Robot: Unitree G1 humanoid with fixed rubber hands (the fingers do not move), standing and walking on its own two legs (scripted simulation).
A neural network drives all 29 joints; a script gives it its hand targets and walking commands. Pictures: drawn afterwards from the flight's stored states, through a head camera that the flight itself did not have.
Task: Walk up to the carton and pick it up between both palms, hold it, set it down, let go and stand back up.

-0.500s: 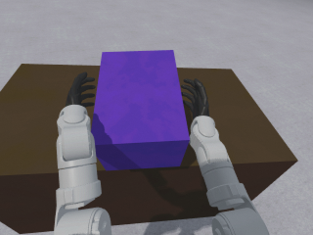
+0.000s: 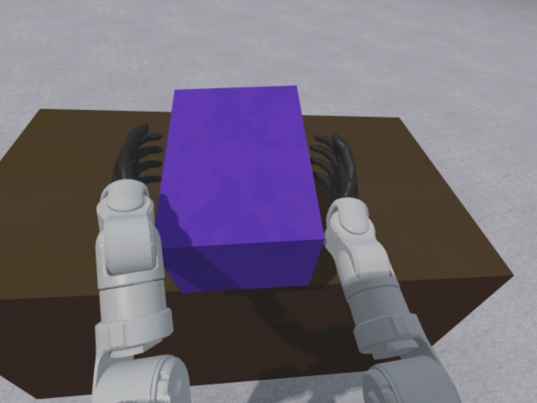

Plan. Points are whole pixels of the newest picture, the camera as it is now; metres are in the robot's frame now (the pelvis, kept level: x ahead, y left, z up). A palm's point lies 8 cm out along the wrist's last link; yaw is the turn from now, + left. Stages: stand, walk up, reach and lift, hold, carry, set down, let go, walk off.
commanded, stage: hold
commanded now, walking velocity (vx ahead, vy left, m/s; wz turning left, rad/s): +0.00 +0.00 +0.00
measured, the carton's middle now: (240, 186) +0.41 +0.00 +0.11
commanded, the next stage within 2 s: set down in 1.64 s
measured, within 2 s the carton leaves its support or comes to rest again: neither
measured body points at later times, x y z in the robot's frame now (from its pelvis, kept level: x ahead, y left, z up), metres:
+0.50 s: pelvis +0.00 +0.00 +0.00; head -0.03 +0.03 +0.45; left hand +0.37 +0.15 +0.18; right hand +0.35 -0.14 +0.16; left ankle +0.02 +0.12 -0.75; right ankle +0.04 -0.11 -0.75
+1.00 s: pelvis +0.00 +0.00 +0.00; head -0.02 +0.03 +0.45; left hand +0.37 +0.16 +0.17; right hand +0.36 -0.14 +0.16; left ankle +0.02 +0.12 -0.75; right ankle +0.04 -0.11 -0.75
